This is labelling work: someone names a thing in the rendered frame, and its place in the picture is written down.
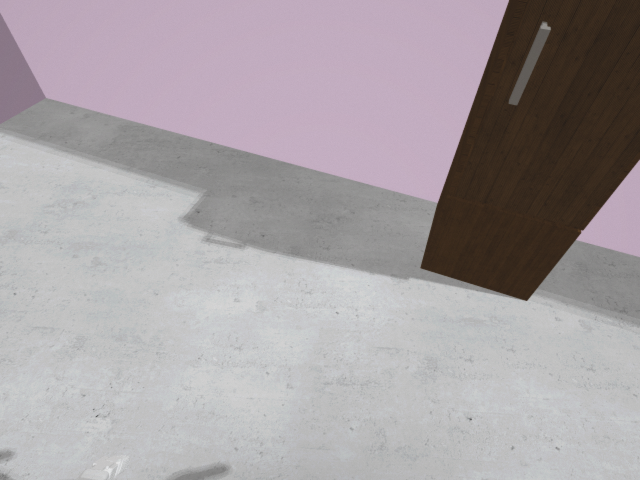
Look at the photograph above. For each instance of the cupboard door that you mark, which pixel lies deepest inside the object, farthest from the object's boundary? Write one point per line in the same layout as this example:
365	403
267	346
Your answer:
576	127

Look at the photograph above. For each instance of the handle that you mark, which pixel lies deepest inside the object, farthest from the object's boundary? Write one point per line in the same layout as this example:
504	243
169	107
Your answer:
530	62

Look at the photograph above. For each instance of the left robot hand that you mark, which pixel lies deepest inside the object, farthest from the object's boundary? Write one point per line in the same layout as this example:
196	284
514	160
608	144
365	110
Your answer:
106	468

